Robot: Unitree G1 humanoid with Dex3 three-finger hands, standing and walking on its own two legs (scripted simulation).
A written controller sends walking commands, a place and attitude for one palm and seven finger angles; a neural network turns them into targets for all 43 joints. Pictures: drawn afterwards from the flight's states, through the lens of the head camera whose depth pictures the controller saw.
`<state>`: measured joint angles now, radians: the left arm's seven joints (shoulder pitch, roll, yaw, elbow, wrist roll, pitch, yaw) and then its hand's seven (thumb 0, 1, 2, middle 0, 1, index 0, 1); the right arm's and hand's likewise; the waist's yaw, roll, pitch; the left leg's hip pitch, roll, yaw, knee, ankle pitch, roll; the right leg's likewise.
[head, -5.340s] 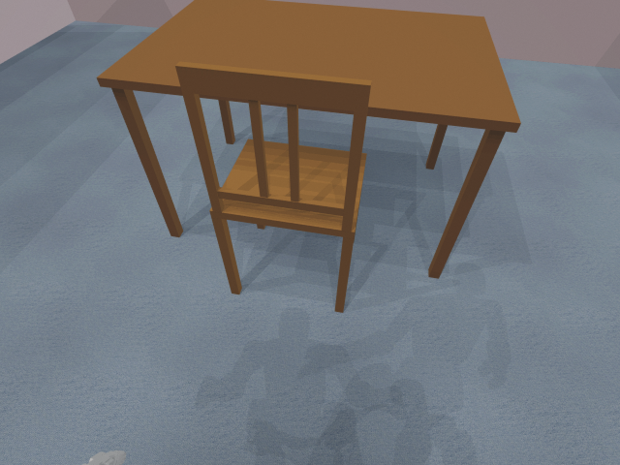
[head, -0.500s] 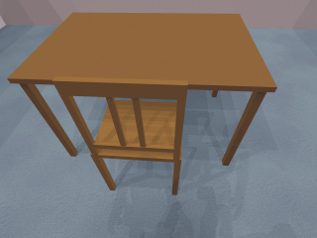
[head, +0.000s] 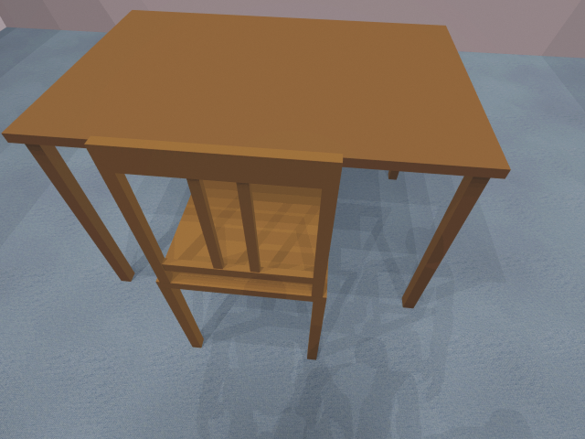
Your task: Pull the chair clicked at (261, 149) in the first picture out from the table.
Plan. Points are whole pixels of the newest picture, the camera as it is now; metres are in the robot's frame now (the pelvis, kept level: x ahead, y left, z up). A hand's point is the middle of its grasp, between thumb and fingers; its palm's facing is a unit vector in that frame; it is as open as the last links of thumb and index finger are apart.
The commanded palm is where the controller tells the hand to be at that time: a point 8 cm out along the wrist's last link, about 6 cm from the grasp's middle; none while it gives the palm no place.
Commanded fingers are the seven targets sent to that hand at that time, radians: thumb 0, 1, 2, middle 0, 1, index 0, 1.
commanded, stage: look again from close up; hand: left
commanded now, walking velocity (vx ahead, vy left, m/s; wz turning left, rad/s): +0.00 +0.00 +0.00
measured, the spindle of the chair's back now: (208, 227) +0.51 +0.21 -0.09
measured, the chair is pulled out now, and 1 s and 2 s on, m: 0.00 0.00 0.00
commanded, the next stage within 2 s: shuffle to correct the standing spot in 0.54 s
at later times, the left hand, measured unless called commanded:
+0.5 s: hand out of the picture +0.00 +0.16 -0.17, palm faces +0.04 -0.98 -0.19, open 7.3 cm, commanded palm none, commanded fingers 0.00 0.90 0.90 -0.20 -0.30 -0.20 -0.30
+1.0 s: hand out of the picture -0.02 +0.19 -0.19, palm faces +0.08 -0.98 -0.17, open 7.3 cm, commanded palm none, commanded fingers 0.00 0.90 0.90 -0.20 -0.30 -0.20 -0.30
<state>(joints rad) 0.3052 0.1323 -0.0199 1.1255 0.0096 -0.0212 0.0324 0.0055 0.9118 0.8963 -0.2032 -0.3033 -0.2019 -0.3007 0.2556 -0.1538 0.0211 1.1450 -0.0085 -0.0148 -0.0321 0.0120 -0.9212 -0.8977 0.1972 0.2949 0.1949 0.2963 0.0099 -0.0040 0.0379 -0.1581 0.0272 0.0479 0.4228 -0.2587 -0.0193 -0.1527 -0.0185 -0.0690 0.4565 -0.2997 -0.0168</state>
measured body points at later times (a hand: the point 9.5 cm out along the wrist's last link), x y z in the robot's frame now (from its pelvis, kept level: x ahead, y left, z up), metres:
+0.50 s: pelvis +0.01 +0.00 +0.00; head +0.02 -0.01 +0.45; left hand +0.00 +0.22 -0.16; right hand +0.01 -0.22 -0.16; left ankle -0.02 +0.13 -0.74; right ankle -0.03 -0.10 -0.74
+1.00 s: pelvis +0.04 +0.02 -0.01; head +0.05 +0.03 +0.44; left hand -0.02 +0.24 -0.17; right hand +0.03 -0.20 -0.17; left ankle -0.02 +0.13 -0.74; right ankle -0.03 -0.10 -0.74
